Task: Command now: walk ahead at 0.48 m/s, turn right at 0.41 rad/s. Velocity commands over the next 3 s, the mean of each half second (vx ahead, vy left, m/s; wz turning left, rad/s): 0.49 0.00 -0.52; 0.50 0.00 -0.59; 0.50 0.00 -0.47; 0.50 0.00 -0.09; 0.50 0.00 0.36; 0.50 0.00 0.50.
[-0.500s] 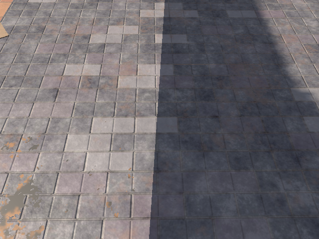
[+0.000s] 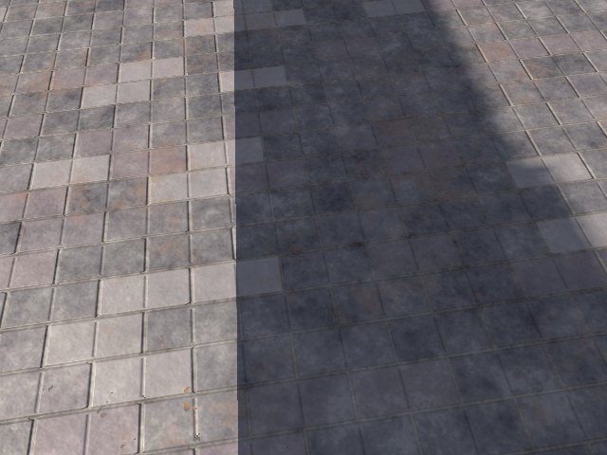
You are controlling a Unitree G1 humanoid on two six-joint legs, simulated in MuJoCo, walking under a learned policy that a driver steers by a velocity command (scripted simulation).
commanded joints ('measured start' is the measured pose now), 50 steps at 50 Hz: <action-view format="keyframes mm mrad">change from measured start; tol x32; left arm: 1 22 128 33 -72 18 -12 13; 50 93 156 59 -189 -9 12 12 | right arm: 1 -16 -123 -35 -98 -20 -26 -3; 14 -377 -68 -16 -213 -11 -31 26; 21 79 -258 -86 -120 -33 -29 17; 50 -119 -153 -36 -115 -15 -42 5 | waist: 1 1 -84 -86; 19 -42 -128 -169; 21 -28 346 -429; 39 -62 35 25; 46 40 -320 -375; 50 43 -40 -134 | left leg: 1 -262 85 -68 -35 92 11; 17 -98 -45 -43 -708 319 -27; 21 770 394 -701 -803 60 261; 27 274 217 -210 -958 249 165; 39 351 229 147 -994 480 132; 44 326 197 256 -495 987 59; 46 -343 -56 114 156 -241 -40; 50 -385 71 -47 27 25 -6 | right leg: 1 244 -260 449 -329 -71 -184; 17 294 -219 440 -148 139 -103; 23 -402 -86 188 773 -294 66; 40 -254 -155 -4 136 114 44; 44 211 -7 -94 44 32 -64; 47 796 -400 836 -227 -301 -310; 50 404 -293 492 -242 8 -210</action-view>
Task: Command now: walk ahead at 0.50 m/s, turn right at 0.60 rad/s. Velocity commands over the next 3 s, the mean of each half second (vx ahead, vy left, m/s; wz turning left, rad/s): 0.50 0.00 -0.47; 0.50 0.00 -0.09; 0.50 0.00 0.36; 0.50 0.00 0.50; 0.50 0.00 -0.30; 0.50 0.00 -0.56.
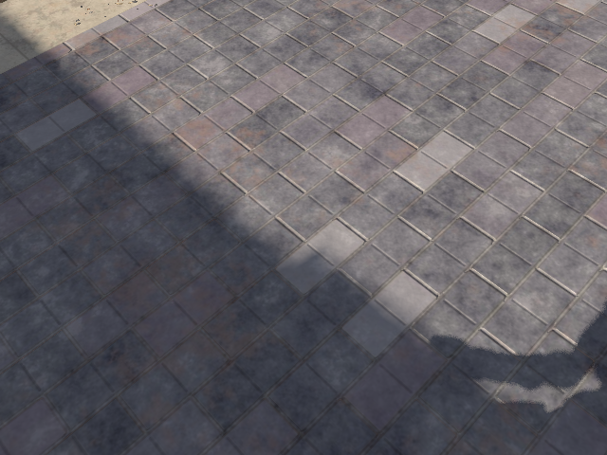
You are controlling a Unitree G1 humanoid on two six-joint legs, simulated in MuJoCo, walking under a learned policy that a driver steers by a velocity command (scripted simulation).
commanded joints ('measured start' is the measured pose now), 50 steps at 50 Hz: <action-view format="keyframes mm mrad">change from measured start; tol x32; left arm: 1 61 127 36 -60 18 -22 12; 50 89 89 11 45 23 -45 15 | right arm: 1 -33 -140 -31 -105 -25 -34 -5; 50 30 -117 -10 -24 1 -7 5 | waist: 1 21 -52 -148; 50 70 -74 -134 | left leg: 1 -332 70 -80 -29 121 6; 17 -155 -42 -46 -696 422 11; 21 708 299 -598 -763 233 317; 27 252 168 -339 -973 295 230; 41 316 192 -122 -975 513 182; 44 278 125 -44 -678 798 125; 46 -287 -102 7 -45 -85 26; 50 -399 56 -58 -19 92 30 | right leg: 1 364 -263 438 -322 111 -195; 19 361 -172 352 -40 432 -59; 23 -335 -32 220 733 -305 72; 42 -56 -103 18 -80 119 53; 44 263 -74 -13 -122 122 1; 46 830 -462 647 -194 -54 -230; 50 454 -335 382 -332 30 -144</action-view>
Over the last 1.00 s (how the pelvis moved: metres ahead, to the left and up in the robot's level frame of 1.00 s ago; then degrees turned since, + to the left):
0.51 -0.14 0.00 -35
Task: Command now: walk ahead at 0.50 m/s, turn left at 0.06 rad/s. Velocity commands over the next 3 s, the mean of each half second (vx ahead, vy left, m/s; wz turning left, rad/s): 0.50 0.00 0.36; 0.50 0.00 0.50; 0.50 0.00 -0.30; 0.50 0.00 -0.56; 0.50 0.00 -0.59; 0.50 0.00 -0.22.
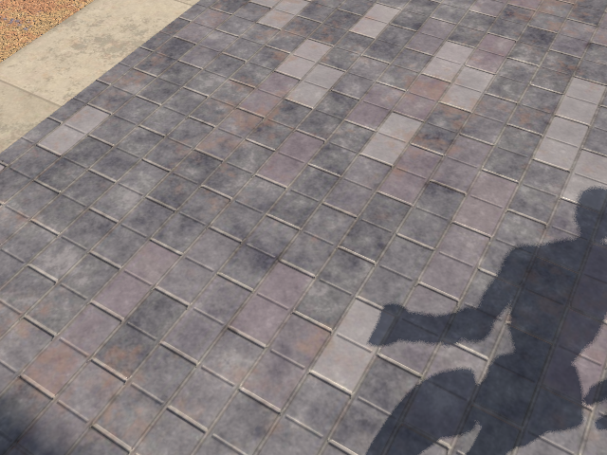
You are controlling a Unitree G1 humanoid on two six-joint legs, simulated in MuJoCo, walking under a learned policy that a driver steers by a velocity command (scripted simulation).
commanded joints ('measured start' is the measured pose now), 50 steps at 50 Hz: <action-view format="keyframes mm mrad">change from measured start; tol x32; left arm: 1 98 106 33 -15 16 -10 3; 50 145 136 46 23 7 -27 1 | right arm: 1 -50 -108 -30 -92 -6 -19 1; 50 -87 -115 -44 -218 -19 11 -22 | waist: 1 52 -110 -67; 18 104 -71 49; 24 -78 137 -444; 50 96 -101 -39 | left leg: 1 -349 109 -47 47 120 -4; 12 -327 71 -14 -389 548 -19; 21 -31 -87 145 -523 280 117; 24 788 325 -815 -741 160 425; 31 115 129 -281 -865 550 291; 42 149 116 -362 -727 291 171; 50 -446 9 -79 131 29 7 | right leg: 1 334 -269 341 -285 71 -181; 15 410 -271 -61 -365 303 -111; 21 475 -267 -152 97 967 -38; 24 -357 30 94 886 -423 65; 25 -445 -34 138 891 -342 45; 38 -98 -38 72 80 254 133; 45 294 -135 163 -48 86 -8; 47 705 -434 875 -209 -345 -241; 50 382 -295 557 -256 -232 -173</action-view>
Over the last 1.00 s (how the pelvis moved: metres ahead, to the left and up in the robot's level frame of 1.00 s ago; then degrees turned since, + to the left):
0.55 -0.09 0.01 -14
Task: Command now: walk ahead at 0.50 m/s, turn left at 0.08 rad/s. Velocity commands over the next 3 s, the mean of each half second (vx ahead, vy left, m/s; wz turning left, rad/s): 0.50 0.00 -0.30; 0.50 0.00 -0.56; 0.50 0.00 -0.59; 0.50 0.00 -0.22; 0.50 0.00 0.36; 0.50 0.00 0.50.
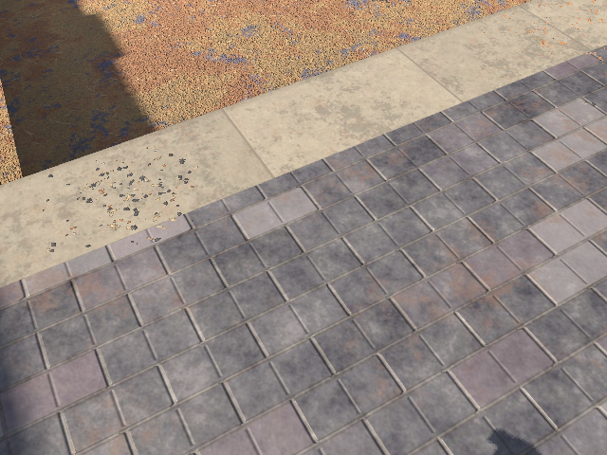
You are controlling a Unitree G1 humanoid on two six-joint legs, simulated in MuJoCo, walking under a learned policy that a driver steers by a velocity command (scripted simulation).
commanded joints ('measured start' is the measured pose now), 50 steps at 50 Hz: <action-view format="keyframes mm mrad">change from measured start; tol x32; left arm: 1 107 118 29 -18 4 12 1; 50 59 152 51 -149 -2 50 8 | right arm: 1 -108 -109 -25 -121 -27 -38 2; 50 -103 -122 -30 -39 -37 -73 9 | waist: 1 61 -112 7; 16 -1 -132 -37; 19 -65 284 -248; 37 -42 22 79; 43 56 -318 -341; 50 -3 -80 -58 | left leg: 1 -404 122 18 48 111 -3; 14 2 56 65 -619 417 -49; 18 644 410 -314 -710 235 141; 20 545 461 -521 -834 -99 200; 40 386 330 312 -631 1084 64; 41 280 294 340 -413 1076 32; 43 -365 33 176 216 -158 -62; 50 -289 185 52 -16 183 -62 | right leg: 1 330 -278 448 -293 -113 -196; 15 154 -193 338 -216 14 -133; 21 -432 -90 104 677 -267 12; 37 -246 -120 -41 115 120 -23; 41 252 25 -126 34 44 -130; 43 793 -364 738 -137 -182 -389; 50 230 -213 343 -301 209 -273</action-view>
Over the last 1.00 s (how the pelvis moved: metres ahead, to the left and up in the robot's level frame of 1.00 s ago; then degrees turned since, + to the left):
0.57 0.09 0.00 29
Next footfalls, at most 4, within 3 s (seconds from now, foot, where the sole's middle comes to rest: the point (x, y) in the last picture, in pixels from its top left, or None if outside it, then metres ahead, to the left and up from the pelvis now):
0.34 left None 0.32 0.12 -0.77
0.82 right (422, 440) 0.52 -0.22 -0.77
1.32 left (397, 304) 0.86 -0.21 -0.77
1.82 right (552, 310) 0.83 -0.59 -0.77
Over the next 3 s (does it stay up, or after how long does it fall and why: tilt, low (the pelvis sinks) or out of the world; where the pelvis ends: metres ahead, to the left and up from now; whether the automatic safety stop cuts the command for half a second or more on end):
stays up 1.29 -0.88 0.01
